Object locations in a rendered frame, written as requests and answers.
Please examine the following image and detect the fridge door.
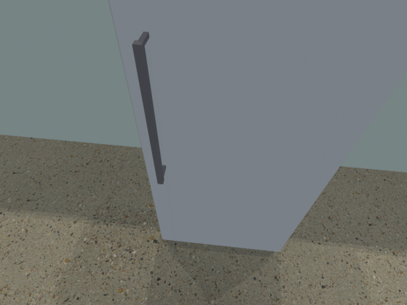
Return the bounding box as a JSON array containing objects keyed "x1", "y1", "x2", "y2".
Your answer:
[{"x1": 109, "y1": 0, "x2": 407, "y2": 252}]

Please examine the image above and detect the handle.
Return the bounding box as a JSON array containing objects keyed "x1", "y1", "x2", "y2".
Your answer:
[{"x1": 132, "y1": 32, "x2": 166, "y2": 184}]

